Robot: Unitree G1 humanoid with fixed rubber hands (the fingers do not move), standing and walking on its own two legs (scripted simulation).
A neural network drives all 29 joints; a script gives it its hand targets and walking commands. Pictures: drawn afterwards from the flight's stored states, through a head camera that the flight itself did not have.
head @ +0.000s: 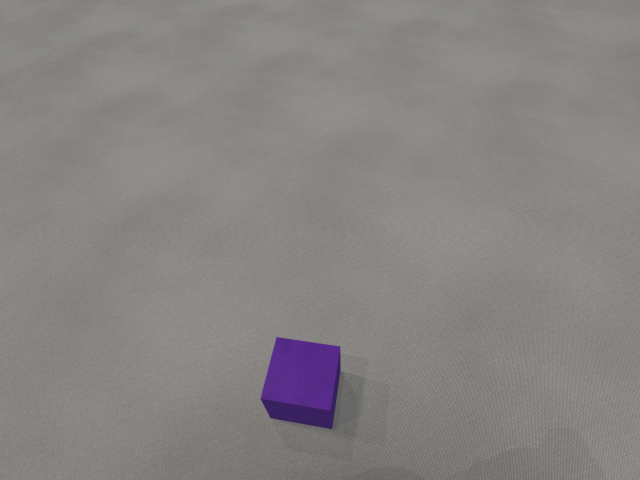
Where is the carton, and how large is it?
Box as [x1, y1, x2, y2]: [260, 337, 339, 428]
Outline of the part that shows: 276,337 260,398 270,417 331,428 339,377 339,346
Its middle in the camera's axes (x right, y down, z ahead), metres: -0.04 +0.42 +1.16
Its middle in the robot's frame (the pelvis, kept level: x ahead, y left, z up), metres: +0.47 +0.10 -0.69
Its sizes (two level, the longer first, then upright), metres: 0.192 0.181 0.189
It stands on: the floor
